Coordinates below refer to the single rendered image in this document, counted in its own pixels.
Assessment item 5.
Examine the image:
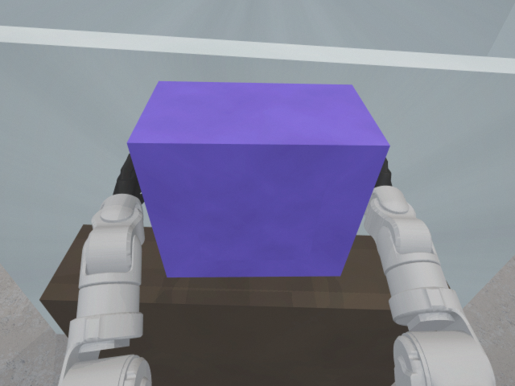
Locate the robot left hand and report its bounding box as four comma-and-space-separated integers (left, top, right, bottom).
113, 154, 144, 204

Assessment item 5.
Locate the pedestal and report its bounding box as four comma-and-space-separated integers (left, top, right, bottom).
40, 224, 450, 386

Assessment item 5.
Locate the right robot upper arm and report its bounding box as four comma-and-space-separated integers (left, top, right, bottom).
393, 331, 494, 386

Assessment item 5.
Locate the robot right hand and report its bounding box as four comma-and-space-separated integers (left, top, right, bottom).
374, 158, 392, 188

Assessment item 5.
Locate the left robot forearm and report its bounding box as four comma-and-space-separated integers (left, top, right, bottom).
58, 194, 145, 386

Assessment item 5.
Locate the right robot forearm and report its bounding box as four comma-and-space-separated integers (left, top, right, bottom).
364, 186, 496, 386

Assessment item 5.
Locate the left robot upper arm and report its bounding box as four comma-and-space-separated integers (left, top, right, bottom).
61, 355, 152, 386

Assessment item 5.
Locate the carton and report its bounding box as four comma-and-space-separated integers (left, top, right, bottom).
127, 81, 390, 277

